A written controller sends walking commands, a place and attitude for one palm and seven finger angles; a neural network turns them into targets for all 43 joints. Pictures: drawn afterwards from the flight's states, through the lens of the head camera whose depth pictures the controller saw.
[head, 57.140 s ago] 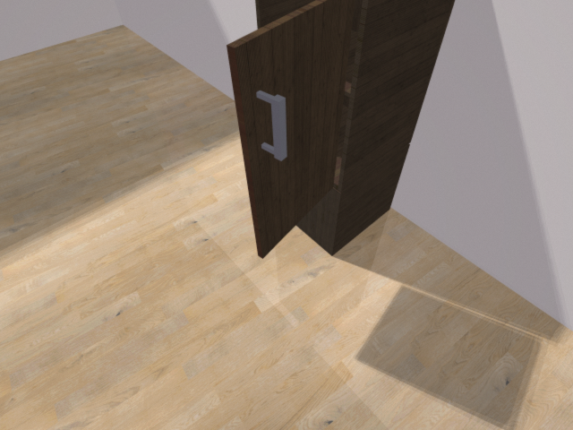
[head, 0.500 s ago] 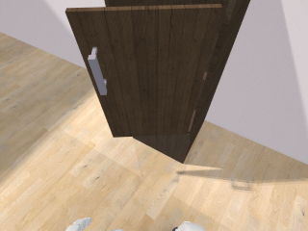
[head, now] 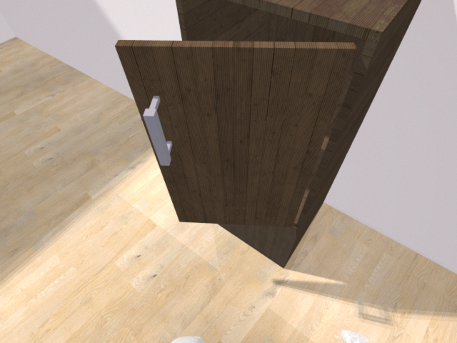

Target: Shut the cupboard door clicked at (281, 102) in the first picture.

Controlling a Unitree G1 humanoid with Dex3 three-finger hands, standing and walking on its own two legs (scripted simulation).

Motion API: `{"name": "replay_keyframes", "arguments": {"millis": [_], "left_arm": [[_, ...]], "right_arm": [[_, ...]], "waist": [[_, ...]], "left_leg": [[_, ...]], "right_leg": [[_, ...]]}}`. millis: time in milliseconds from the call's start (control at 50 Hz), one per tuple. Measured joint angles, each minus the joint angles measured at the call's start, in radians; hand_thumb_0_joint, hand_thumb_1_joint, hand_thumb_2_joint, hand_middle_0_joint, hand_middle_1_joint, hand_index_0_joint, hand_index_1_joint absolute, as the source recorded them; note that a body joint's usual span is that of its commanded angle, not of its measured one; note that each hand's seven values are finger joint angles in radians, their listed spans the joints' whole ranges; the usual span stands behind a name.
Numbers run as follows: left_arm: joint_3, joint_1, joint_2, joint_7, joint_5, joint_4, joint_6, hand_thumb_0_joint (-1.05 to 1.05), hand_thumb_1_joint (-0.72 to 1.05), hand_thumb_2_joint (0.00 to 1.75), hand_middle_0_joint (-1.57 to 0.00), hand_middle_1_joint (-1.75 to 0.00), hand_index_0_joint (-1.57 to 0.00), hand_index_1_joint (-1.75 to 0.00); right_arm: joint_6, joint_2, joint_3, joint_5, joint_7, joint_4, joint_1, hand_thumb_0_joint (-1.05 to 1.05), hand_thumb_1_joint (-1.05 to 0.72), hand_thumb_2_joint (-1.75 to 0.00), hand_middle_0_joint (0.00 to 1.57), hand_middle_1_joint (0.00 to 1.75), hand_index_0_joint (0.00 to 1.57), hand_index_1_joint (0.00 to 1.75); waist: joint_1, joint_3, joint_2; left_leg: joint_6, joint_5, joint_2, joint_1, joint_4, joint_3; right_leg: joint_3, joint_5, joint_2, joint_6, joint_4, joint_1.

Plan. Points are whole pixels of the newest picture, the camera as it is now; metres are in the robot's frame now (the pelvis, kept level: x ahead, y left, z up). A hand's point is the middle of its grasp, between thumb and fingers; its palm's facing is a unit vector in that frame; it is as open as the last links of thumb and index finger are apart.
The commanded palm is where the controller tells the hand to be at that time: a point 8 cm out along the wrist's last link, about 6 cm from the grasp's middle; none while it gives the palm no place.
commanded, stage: come to a stop and stand still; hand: left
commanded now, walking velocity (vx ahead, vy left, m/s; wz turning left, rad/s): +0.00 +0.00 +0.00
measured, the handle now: (160, 132) +0.46 +0.17 +0.09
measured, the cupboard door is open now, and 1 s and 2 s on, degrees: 33 33 33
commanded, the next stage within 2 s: look again from close up in 0.72 s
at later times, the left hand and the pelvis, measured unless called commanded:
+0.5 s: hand out of the picture +0.02 +0.25 -0.15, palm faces -0.06 -0.96 -0.26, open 7.4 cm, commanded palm none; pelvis -0.05 +0.06 +0.00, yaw -3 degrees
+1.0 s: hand out of the picture -0.02 +0.23 -0.17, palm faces -0.06 -0.98 -0.20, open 7.4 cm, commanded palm none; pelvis -0.03 +0.06 +0.01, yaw -3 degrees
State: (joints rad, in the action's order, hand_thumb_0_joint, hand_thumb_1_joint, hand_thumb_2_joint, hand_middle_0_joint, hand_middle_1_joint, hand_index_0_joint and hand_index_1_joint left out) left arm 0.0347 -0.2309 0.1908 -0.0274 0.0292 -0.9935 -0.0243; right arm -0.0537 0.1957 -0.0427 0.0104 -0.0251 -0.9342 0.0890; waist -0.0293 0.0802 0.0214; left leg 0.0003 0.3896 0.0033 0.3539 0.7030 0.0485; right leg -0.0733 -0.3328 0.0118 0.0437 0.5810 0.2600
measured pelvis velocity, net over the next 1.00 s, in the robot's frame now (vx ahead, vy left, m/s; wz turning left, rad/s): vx -0.03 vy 0.06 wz -0.05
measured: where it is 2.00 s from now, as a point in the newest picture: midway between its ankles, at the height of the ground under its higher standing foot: outside the picture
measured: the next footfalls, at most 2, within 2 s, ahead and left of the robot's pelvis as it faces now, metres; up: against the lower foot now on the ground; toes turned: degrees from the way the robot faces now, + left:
left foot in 0.24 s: +0.00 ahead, +0.14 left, +0.00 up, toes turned -2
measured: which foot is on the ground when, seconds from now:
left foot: up 0.00-0.22, down 0.24-1.00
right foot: down 0.00-1.00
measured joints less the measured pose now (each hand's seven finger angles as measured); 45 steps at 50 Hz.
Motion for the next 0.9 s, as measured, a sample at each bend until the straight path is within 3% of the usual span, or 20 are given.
{"name": "replay_keyframes", "arguments": {"millis": [60,100,140,200,240,280,360,560,900], "left_arm": [[-0.002,-0.009,-0.001,0.000,0.002,-0.009,0.001,0.00,0.91,0.90,-0.20,-0.29,-0.20,-0.30],[-0.004,-0.011,-0.002,0.001,0.002,-0.014,0.001,0.00,0.91,0.90,-0.20,-0.29,-0.20,-0.30],[-0.010,-0.030,-0.004,-0.018,0.004,0.005,0.009,0.00,0.90,0.90,-0.20,-0.29,-0.20,-0.30],[-0.021,-0.067,-0.001,-0.026,0.000,0.047,0.021,0.00,0.90,0.90,-0.20,-0.30,-0.20,-0.30],[-0.029,-0.069,-0.002,-0.025,-0.006,0.056,0.018,0.00,0.90,0.90,-0.20,-0.30,-0.20,-0.30],[-0.028,-0.045,0.005,-0.024,-0.009,0.049,0.007,0.00,0.90,0.90,-0.20,-0.30,-0.20,-0.30],[-0.034,-0.021,0.016,-0.013,-0.011,0.051,-0.006,0.00,0.90,0.90,-0.20,-0.29,-0.20,-0.30],[-0.043,-0.036,0.023,0.006,-0.007,0.046,0.000,0.00,0.90,0.90,-0.20,-0.29,-0.20,-0.30],[-0.060,-0.085,-0.007,0.005,-0.012,-0.065,0.015,0.00,0.90,0.90,-0.20,-0.29,-0.20,-0.30]], "right_arm": [[-0.012,0.016,-0.009,-0.004,-0.001,-0.012,0.001,0.00,-0.91,-0.89,0.20,0.30,0.20,0.30],[-0.012,0.023,-0.009,-0.007,0.000,-0.025,0.008,0.00,-0.91,-0.89,0.20,0.30,0.20,0.30],[-0.002,0.024,-0.007,-0.012,0.003,-0.015,0.024,0.00,-0.91,-0.89,0.20,0.30,0.20,0.30],[0.021,0.028,-0.004,-0.017,0.010,0.035,0.064,0.00,-0.91,-0.89,0.20,0.30,0.20,0.30],[0.036,0.040,-0.002,-0.012,0.012,0.056,0.089,0.00,-0.91,-0.89,0.20,0.30,0.20,0.30],[0.037,0.032,0.005,-0.004,0.009,0.041,0.100,0.00,-0.91,-0.89,0.20,0.30,0.20,0.30],[0.038,0.008,0.033,0.003,0.013,0.020,0.137,0.00,-0.91,-0.89,0.20,0.30,0.20,0.30],[0.044,0.003,0.047,0.011,0.022,-0.035,0.211,0.00,-0.93,-0.89,0.20,0.30,0.20,0.30],[0.067,-0.005,0.054,-0.001,0.012,-0.125,0.201,0.00,-0.91,-0.89,0.20,0.30,0.20,0.30]], "waist": [[0.004,0.006,-0.002],[0.009,0.009,-0.005],[0.003,0.002,-0.019],[0.015,-0.016,-0.027],[0.031,-0.028,0.007],[0.028,-0.026,0.001],[0.023,-0.047,-0.002],[0.044,-0.075,-0.004],[0.032,-0.043,-0.026]], "left_leg": [[-0.014,0.088,-0.019,0.036,0.191,-0.039],[-0.021,0.097,-0.014,0.026,0.213,-0.042],[-0.019,0.114,-0.019,-0.006,0.155,-0.036],[0.001,-0.019,-0.031,-0.081,-0.034,-0.025],[0.015,-0.102,-0.008,-0.135,-0.151,-0.028],[0.022,-0.053,-0.014,-0.139,-0.125,-0.021],[0.035,-0.071,-0.020,-0.152,-0.141,-0.003],[0.062,-0.144,-0.051,-0.140,-0.224,0.017],[0.062,-0.136,-0.055,-0.167,-0.251,0.016]], "right_leg": [[0.002,0.021,0.010,0.001,-0.032,-0.013],[0.002,0.037,0.014,-0.004,-0.055,-0.021],[0.025,0.058,0.021,-0.010,-0.055,-0.006],[0.047,0.052,0.030,-0.023,-0.023,0.013],[0.034,0.024,0.014,-0.042,0.017,0.024],[0.040,0.027,0.021,-0.060,0.029,0.016],[0.058,0.067,0.025,-0.061,-0.021,-0.008],[0.102,0.104,0.037,-0.058,-0.075,0.018],[0.126,0.119,0.028,-0.080,-0.102,-0.006]]}}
